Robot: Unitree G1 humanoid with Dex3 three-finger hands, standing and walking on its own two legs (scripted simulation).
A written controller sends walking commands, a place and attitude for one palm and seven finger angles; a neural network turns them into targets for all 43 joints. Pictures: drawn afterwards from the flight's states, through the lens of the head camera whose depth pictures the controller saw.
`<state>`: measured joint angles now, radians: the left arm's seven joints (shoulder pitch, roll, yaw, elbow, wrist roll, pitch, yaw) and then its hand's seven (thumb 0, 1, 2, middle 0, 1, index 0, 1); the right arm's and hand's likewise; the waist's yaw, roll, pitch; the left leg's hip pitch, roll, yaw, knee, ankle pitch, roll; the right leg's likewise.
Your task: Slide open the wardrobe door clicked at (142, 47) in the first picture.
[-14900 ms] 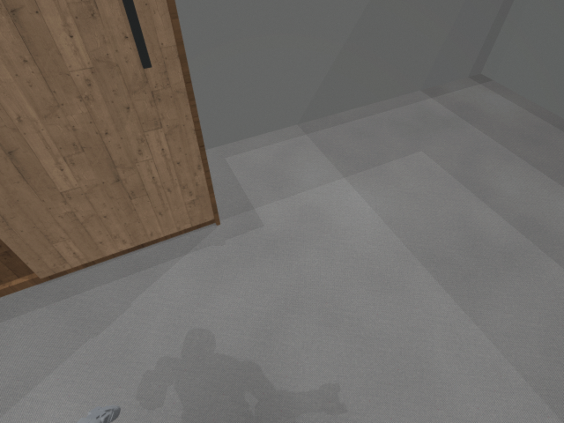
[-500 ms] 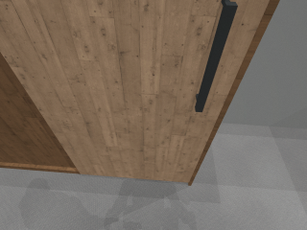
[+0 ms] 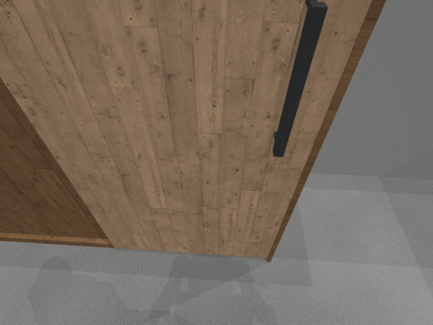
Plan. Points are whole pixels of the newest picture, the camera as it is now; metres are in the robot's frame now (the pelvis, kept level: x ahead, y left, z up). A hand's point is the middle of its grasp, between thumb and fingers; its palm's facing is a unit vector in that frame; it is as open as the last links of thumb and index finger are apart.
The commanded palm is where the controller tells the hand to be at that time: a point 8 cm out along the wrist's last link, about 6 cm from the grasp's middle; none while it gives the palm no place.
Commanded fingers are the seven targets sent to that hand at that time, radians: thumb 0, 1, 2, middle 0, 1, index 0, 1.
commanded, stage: look again from close up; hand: right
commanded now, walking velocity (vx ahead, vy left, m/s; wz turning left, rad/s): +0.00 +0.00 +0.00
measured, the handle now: (291, 89) +0.50 -0.12 +0.19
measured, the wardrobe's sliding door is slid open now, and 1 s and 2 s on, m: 0.00 0.00 0.00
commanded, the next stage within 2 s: raise the hand with hooked fingers in 0.32 s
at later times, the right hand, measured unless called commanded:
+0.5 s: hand out of the picture +0.07 -0.19 -0.14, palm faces +0.17 +0.97 -0.20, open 7.4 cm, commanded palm +0.09 -0.25 -0.06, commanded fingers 0.00 -0.78 -0.85 0.21 0.38 0.21 0.38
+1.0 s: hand out of the picture +0.14 -0.22 +0.02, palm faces +0.10 +0.99 -0.05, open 9.5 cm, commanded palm +0.12 -0.28 +0.04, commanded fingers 0.00 -0.20 -0.60 0.25 0.75 0.25 0.75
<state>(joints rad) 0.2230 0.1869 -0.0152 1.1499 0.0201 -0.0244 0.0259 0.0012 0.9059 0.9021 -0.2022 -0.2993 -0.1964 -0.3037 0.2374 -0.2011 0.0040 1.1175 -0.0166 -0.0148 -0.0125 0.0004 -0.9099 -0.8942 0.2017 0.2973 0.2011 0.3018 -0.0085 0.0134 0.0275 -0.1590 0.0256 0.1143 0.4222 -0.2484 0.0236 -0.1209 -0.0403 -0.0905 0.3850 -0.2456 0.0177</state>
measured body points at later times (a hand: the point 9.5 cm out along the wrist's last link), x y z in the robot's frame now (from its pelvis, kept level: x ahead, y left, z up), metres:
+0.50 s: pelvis -0.01 +0.00 +0.00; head +0.01 +0.00 +0.45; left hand +0.03 +0.24 -0.15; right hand +0.06 -0.24 -0.12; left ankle -0.01 +0.10 -0.74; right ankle -0.03 -0.13 -0.74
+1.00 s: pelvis -0.04 -0.01 -0.05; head -0.02 -0.02 +0.40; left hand +0.18 +0.21 -0.09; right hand +0.13 -0.27 +0.03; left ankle -0.01 +0.10 -0.74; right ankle -0.03 -0.13 -0.74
